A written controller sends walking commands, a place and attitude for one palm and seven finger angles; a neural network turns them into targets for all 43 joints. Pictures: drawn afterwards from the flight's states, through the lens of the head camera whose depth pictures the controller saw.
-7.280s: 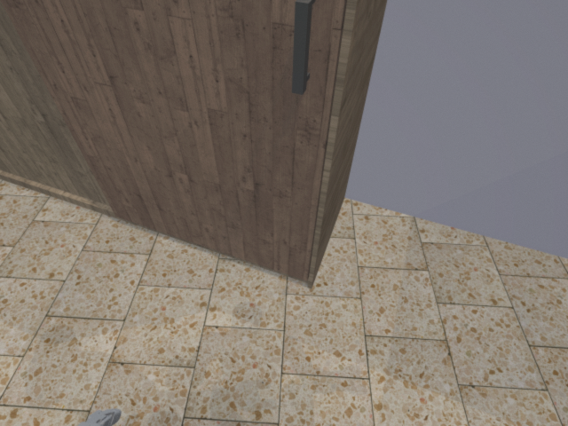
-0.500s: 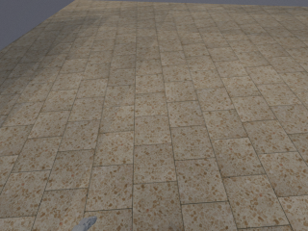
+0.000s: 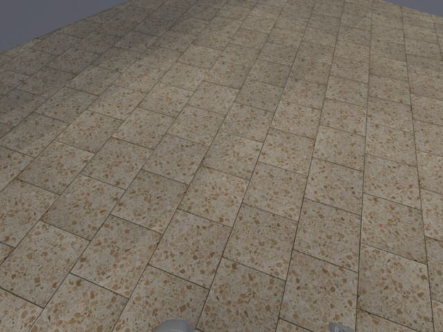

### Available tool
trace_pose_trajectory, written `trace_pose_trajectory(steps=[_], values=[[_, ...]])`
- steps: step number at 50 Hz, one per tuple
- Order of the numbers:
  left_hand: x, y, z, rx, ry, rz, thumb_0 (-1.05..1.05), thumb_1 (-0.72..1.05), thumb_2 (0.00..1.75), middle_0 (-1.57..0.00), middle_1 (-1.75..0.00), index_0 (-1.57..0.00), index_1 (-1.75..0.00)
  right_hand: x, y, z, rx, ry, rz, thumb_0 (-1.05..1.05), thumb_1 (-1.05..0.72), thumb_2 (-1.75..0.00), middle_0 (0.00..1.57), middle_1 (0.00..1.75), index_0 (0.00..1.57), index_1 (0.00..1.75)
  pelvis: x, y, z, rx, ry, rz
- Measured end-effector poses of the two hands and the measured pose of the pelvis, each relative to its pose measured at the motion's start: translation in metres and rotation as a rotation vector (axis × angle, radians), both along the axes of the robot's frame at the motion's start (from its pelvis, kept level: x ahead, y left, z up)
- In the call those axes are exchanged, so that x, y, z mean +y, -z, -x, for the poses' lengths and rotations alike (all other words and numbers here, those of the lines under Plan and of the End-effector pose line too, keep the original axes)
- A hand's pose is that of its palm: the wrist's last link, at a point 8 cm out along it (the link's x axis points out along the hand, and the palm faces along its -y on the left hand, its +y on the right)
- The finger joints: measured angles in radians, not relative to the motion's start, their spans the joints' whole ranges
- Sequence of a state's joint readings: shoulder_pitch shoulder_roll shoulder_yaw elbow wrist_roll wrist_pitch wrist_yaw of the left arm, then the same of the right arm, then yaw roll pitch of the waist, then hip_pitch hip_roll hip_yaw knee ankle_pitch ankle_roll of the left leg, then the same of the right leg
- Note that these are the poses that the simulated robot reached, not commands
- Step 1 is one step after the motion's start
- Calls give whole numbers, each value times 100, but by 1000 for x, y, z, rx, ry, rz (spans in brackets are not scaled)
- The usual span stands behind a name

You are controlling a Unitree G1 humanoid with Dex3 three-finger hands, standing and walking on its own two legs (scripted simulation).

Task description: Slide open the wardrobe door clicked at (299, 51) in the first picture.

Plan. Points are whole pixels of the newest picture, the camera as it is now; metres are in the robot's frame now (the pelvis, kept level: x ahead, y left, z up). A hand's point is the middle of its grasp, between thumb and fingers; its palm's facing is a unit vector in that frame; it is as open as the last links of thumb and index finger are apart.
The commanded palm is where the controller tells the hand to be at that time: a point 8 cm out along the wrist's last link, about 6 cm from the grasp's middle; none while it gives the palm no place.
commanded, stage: turn to face it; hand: right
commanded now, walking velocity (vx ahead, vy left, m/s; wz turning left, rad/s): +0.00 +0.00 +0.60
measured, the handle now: out of the picture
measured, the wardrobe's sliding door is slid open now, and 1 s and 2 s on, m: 0.00 0.00 0.00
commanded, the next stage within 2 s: none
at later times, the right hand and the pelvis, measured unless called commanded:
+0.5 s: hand out of the picture +0.15 -0.21 -0.18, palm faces -0.18 +0.96 -0.20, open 7.4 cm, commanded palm none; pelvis +0.03 -0.03 +0.00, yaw +17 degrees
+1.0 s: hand (281, 293) +0.23 -0.10 -0.15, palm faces -0.57 +0.78 -0.26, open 7.4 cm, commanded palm none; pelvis +0.01 -0.01 +0.00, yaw +36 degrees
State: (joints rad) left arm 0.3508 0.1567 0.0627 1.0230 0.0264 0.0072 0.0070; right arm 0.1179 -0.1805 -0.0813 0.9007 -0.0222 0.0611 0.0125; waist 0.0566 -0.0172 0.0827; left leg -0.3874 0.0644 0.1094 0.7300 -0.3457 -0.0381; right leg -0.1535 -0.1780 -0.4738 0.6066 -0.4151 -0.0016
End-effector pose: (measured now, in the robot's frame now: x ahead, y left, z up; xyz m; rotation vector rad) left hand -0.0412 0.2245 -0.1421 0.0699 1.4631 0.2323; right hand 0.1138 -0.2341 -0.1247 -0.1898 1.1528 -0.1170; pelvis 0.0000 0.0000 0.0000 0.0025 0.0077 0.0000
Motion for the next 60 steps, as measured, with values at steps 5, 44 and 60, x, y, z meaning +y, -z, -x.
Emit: trace_pose_trajectory(steps=[5,44,60], values=[[23,11,-7,20,-44,7,1,91,90,-21,-30,-20,-30,27,-3,-31,-65,-59,19,0,-91,-90,20,30,20,30,17,6,-10,-5,-48,2],[-38,-28,41,-117,-458,-120,0,90,90,-21,-30,-20,-30,19,-1,-110,91,-489,26,1,-91,-90,20,30,20,30,-35,-13,-25,10,-547,-27],[-3,-8,106,-129,-661,-95,1,91,90,-20,-30,-19,-30,127,-27,-124,-47,-724,59,0,-91,-90,20,30,20,30,6,-13,3,-9,-735,25]])
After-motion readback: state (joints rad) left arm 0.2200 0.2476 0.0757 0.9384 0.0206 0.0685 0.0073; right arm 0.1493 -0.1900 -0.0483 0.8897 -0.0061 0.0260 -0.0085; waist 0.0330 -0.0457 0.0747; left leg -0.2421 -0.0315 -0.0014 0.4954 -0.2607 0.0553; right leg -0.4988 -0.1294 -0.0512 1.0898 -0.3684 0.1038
